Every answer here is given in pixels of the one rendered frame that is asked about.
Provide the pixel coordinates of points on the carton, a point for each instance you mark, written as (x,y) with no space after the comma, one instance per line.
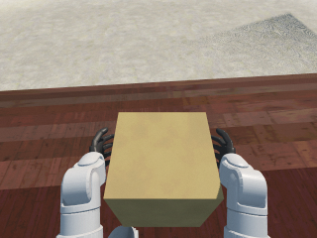
(163,170)

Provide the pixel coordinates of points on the right robot forearm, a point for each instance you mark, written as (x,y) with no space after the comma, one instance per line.
(246,198)

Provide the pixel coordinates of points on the left robot forearm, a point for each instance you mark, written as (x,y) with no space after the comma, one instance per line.
(80,198)

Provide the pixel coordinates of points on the robot left thigh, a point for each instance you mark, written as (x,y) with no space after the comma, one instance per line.
(124,232)

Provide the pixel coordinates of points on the robot right hand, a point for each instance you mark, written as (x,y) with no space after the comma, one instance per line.
(226,147)

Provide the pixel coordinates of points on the robot left hand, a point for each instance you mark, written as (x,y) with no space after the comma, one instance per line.
(98,141)

